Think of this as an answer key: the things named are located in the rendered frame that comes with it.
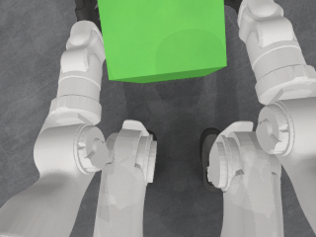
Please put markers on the carton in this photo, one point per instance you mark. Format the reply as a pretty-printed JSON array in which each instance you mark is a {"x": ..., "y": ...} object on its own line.
[{"x": 147, "y": 41}]

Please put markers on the robot right hand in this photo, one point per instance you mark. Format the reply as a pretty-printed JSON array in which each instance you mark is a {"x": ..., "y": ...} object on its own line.
[{"x": 235, "y": 4}]

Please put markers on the robot left forearm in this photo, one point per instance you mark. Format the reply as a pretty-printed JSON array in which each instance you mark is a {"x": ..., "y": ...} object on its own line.
[{"x": 80, "y": 79}]

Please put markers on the left robot upper arm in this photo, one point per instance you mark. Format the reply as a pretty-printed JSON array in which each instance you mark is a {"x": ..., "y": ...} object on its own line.
[{"x": 67, "y": 158}]

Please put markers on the robot right forearm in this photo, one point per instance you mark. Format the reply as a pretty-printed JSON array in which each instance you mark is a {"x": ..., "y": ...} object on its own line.
[{"x": 274, "y": 53}]

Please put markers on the robot right shin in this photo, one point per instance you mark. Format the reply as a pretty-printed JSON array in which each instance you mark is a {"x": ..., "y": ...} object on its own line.
[{"x": 241, "y": 126}]

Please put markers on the right robot upper arm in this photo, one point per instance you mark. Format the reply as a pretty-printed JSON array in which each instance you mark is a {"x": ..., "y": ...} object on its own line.
[{"x": 287, "y": 129}]

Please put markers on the robot left hand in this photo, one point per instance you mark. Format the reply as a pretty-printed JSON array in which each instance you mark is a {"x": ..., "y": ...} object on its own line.
[{"x": 85, "y": 11}]

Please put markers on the robot right thigh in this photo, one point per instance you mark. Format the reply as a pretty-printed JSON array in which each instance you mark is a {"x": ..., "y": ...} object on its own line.
[{"x": 252, "y": 204}]

